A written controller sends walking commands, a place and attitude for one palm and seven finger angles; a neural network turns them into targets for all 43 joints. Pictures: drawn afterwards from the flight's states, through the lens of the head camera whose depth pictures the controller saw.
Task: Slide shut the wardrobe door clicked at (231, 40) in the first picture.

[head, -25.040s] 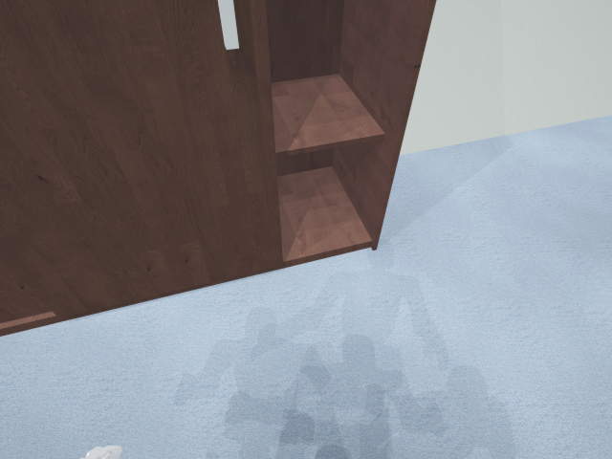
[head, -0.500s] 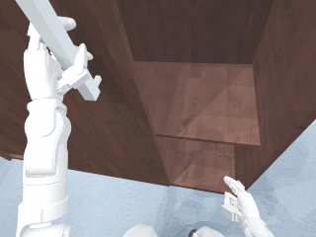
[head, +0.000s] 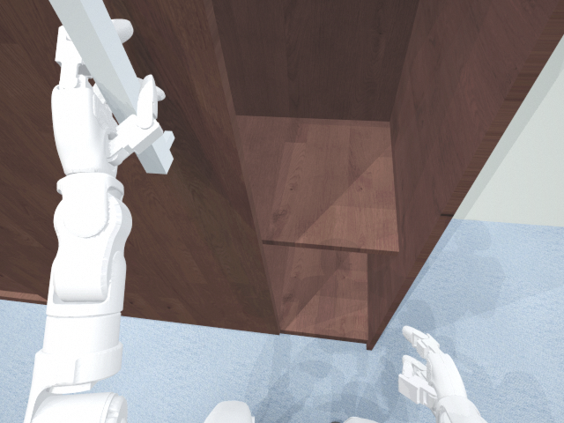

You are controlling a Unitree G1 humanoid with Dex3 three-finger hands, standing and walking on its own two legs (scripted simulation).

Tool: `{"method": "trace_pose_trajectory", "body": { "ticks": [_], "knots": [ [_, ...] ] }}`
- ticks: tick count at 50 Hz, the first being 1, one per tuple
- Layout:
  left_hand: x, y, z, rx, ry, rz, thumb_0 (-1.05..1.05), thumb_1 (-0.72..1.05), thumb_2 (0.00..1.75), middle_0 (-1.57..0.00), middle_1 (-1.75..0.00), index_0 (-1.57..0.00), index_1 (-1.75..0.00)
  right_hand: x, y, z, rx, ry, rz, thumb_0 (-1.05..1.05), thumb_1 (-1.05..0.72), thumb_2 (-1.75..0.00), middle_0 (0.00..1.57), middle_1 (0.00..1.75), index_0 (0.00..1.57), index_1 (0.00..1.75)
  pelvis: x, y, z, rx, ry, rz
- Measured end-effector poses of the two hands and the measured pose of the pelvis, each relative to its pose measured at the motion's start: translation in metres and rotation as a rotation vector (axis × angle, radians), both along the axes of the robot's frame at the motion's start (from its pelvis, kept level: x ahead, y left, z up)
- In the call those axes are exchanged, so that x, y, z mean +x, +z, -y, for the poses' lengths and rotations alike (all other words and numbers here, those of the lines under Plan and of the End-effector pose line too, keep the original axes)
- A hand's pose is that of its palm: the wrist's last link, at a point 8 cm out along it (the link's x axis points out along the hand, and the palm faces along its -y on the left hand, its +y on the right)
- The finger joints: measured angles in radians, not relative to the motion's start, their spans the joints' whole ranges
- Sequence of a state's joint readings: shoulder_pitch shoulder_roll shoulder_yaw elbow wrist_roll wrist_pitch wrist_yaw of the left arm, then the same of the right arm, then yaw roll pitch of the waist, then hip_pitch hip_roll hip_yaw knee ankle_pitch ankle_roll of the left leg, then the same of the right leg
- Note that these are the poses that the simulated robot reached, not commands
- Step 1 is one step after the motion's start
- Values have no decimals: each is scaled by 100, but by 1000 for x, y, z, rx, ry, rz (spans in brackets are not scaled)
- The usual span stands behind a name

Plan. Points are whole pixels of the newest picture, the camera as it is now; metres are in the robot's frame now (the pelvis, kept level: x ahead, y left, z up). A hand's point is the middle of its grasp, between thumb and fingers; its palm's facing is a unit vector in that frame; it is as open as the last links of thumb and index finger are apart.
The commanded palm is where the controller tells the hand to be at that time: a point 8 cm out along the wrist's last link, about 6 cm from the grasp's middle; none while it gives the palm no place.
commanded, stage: step sideways, sliding the door along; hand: left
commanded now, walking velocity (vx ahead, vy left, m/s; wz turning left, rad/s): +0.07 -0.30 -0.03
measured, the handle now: (126, 71) +0.39 +0.20 +0.28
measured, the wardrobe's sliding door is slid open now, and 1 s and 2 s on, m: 0.29 0.09 0.00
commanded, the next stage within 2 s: stop walking and hold the door there in 1.52 s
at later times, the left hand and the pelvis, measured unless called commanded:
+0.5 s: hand (248, 126) +0.35 +0.07 +0.25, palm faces +0.19 -0.97 -0.15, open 7.5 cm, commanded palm +0.33 +0.10 +0.26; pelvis -0.02 -0.07 +0.00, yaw -2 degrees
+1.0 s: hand (353, 126) +0.35 -0.03 +0.25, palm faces +0.28 -0.96 -0.09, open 7.3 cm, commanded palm +0.32 -0.04 +0.27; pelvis -0.04 -0.21 -0.01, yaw +0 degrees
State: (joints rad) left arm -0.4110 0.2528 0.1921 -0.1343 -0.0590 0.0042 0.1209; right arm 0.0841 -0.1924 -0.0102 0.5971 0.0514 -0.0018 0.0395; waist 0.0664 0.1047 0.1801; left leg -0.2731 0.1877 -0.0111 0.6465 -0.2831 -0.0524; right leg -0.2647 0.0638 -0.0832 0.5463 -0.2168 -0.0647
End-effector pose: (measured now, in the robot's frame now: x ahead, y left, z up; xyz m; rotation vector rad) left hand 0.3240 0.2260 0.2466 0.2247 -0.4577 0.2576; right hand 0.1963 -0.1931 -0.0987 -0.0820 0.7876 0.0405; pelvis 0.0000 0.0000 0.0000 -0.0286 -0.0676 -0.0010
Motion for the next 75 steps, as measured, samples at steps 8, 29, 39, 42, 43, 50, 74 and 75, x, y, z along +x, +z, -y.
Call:
{"method": "trace_pose_trajectory", "body": {
  "ticks": [8, 29, 39, 42, 43, 50, 74, 75],
  "knots": [
    [-1, 0, 34, -30, -35, -6, -7, 68, 78, -48, -146, -12, -112, -13, 7, 45, -81, -37, -21, 1, -90, -90, 20, 30, 20, 30, -4, 3, 23, 25, -3, -32],
    [-2, 2, 117, -13, -92, -35, -6, 67, 75, -44, -143, -9, -117, -49, -2, 113, -30, -107, -35, 1, -90, -90, 20, 30, 20, 30, -29, -1, 92, 31, -50, -5],
    [-3, 1, 156, -48, -60, -31, -4, 67, 82, -44, -145, -10, -118, -79, 5, 167, -80, -152, -63, 2, -90, -90, 20, 30, 20, 30, -40, 5, 135, 71, -65, -41],
    [-3, 2, 167, -60, -61, -40, -3, 68, 81, -43, -145, -11, -119, -82, 2, 186, -81, -142, -84, 1, -90, -90, 20, 30, 20, 30, -43, 5, 151, 69, -37, -13],
    [-4, 2, 172, -65, -60, -44, -3, 68, 81, -43, -144, -11, -119, -83, 0, 191, -81, -131, -96, 1, -90, -90, 20, 30, 20, 30, -43, 5, 157, 58, -30, -9],
    [-4, 2, 206, -79, -9, -37, -3, 67, 82, -46, -144, -13, -118, -68, -12, 230, -60, -63, -104, 2, -90, -90, 20, 30, 20, 30, -39, -8, 212, -23, -3, 27],
    [-5, -1, 297, -93, 73, -2, -6, 65, 80, -52, -144, -17, -112, -2, 9, 335, -68, 20, -29, 1, -90, -90, 20, 30, 20, 30, -14, 2, 328, 20, 55, -24],
    [-5, -1, 297, -92, 74, -2, -6, 65, 80, -52, -144, -17, -113, -1, 10, 340, -77, 24, -35, 1, -90, -90, 20, 30, 20, 30, -13, 2, 331, 18, 56, -26]
  ]
}}
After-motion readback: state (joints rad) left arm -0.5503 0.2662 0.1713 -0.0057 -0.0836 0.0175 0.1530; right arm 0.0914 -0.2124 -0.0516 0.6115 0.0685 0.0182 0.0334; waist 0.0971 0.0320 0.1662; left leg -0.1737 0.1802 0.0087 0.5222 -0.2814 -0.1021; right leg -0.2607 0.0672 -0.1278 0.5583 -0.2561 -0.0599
